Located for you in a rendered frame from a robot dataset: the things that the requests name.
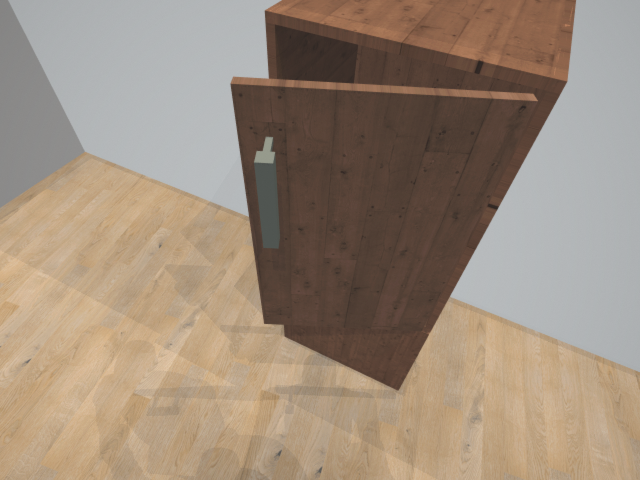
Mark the cupboard door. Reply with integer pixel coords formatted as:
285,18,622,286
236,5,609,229
230,77,538,331

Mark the handle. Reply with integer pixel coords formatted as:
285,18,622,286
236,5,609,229
254,137,280,249

